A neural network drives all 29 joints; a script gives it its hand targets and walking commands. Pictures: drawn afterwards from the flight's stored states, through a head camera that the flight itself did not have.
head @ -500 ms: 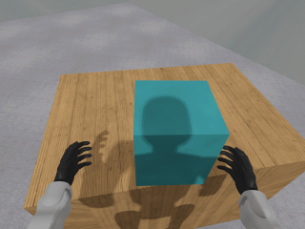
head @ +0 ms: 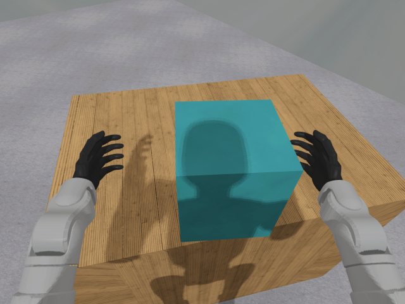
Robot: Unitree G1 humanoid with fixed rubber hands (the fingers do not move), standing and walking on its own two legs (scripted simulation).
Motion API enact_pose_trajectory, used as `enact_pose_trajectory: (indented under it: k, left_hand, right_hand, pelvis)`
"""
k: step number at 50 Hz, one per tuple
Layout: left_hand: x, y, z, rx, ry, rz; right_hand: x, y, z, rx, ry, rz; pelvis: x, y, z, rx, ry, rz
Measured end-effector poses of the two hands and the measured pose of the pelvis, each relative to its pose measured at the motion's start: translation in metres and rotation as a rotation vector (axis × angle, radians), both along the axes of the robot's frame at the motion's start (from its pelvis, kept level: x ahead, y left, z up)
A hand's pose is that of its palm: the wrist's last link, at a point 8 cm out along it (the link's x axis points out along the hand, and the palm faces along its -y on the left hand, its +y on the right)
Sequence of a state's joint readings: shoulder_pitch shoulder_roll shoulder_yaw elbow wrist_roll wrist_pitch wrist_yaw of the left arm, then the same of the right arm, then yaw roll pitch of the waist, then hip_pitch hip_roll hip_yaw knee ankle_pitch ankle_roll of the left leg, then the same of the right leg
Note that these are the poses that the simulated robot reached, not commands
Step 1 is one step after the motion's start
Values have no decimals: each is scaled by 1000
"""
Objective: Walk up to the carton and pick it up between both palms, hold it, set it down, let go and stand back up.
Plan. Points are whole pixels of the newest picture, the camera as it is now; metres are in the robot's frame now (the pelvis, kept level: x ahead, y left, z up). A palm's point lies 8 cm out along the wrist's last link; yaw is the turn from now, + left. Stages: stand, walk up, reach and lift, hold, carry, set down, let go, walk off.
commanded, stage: reach and lift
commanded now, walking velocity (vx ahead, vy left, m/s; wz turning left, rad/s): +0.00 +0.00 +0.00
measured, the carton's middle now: (224, 172) +0.39 -0.03 +0.04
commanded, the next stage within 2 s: none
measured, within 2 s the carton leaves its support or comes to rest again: neither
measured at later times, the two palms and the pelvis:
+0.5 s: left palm (83, 124) +0.37 +0.23 +0.19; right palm (321, 123) +0.39 -0.20 +0.19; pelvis +0.00 +0.00 +0.00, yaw +2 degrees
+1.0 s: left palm (83, 94) +0.41 +0.23 +0.22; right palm (320, 93) +0.43 -0.19 +0.23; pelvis -0.01 -0.01 +0.00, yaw +3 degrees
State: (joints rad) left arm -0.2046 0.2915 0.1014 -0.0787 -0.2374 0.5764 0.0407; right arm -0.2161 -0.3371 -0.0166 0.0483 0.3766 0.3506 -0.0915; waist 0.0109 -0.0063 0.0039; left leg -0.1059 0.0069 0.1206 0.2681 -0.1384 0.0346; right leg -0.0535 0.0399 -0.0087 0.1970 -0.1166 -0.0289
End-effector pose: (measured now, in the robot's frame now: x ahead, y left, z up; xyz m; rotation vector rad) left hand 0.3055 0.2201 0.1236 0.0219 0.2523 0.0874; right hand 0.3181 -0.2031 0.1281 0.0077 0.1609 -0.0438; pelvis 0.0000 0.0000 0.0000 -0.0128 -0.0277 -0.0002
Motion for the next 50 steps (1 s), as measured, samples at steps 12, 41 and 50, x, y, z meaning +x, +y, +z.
enact_pose_trajectory:
  k: [12, 41, 50]
  left_hand:
    - [31, 13, 37, -1, -19, 52]
    - [86, 20, 94, 7, -58, 52]
    - [102, 14, 99, 4, -53, 42]
  right_hand:
    - [46, 9, 35, -3, 19, 20]
    - [103, 10, 92, -10, 33, -2]
    - [111, 11, 99, -16, 52, -7]
  pelvis:
    - [-6, -4, -1, 3, 20, 19]
    - [-4, -3, -1, -3, 75, 44]
    - [-7, -6, -2, -4, 98, 46]
